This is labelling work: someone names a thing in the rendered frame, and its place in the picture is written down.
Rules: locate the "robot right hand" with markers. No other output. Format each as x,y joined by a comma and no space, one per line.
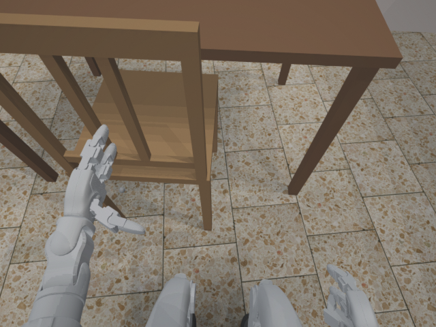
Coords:
356,309

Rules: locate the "table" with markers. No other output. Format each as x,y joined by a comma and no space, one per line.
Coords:
348,33

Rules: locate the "robot right thigh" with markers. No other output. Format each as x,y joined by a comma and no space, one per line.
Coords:
269,304

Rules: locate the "chair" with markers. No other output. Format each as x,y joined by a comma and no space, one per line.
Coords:
164,124

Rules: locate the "robot left hand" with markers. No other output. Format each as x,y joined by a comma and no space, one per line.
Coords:
87,181

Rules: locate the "right robot shin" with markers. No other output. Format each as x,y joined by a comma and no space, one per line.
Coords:
251,323

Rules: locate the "left robot forearm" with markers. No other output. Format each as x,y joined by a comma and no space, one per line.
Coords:
63,290

